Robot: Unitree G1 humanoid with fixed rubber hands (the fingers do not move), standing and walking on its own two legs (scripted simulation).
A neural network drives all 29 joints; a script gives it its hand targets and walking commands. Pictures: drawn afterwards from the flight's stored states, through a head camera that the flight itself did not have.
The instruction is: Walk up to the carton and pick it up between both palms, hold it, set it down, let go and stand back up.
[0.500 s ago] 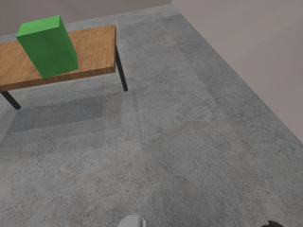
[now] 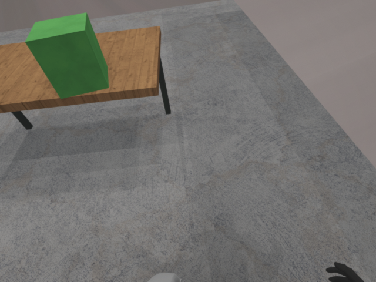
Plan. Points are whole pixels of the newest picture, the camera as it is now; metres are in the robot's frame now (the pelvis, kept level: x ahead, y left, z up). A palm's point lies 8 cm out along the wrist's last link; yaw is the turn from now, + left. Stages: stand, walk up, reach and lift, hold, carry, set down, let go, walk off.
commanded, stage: walk up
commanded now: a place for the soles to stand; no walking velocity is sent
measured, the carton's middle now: (73, 56) +0.96 +0.53 +0.04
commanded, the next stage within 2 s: none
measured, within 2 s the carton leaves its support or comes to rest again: neither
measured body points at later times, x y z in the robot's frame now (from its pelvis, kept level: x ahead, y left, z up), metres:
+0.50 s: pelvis +0.12 +0.09 +0.00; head +0.11 +0.11 +0.45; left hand +0.21 +0.43 -0.07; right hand +0.25 -0.24 -0.03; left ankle +0.19 +0.20 -0.71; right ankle +0.11 -0.05 -0.65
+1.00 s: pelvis +0.21 +0.15 +0.00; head +0.24 +0.10 +0.44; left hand +0.24 +0.52 -0.01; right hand +0.37 -0.15 -0.10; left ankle +0.28 +0.30 -0.69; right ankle +0.21 -0.04 -0.71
